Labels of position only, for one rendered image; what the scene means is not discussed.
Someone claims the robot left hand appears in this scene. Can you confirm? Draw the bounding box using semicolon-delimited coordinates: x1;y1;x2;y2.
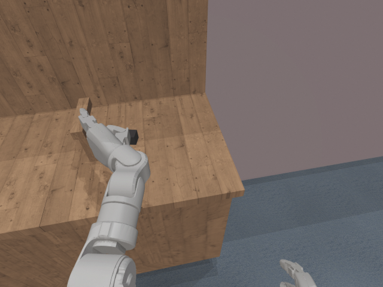
78;108;130;168

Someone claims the tap lever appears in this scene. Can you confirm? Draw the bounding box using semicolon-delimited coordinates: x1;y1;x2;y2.
129;130;139;145

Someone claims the robot right hand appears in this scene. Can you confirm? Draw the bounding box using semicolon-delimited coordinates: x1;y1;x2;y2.
279;259;317;287

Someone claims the counter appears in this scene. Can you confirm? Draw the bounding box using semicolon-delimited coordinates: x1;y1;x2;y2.
0;0;245;287

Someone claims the left robot upper arm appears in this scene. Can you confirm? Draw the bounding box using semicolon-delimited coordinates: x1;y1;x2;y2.
68;254;136;287

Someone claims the robot left forearm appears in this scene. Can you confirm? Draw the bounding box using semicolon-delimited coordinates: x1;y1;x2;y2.
67;145;150;287

